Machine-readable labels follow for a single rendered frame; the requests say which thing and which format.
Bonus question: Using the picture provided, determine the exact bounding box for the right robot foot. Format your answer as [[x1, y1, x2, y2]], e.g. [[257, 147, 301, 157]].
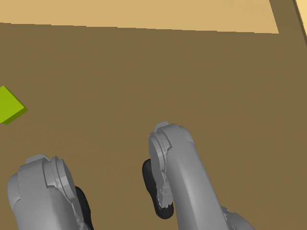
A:
[[142, 159, 174, 219]]

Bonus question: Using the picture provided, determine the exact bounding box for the left robot foot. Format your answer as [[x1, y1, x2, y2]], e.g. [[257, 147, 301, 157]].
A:
[[75, 186, 94, 230]]

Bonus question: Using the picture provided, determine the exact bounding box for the right robot hand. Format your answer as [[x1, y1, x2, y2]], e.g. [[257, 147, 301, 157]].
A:
[[221, 206, 255, 230]]

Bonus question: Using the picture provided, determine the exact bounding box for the small box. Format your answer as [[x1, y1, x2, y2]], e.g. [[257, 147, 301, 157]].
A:
[[0, 86, 28, 125]]

